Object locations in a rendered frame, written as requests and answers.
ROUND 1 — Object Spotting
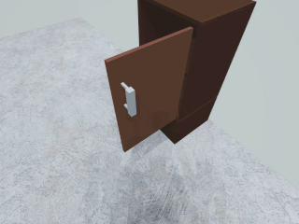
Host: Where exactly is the cupboard door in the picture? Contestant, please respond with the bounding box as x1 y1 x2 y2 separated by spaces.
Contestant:
104 26 193 152

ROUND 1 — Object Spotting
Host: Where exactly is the handle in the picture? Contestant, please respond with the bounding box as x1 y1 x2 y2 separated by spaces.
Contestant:
121 82 136 117

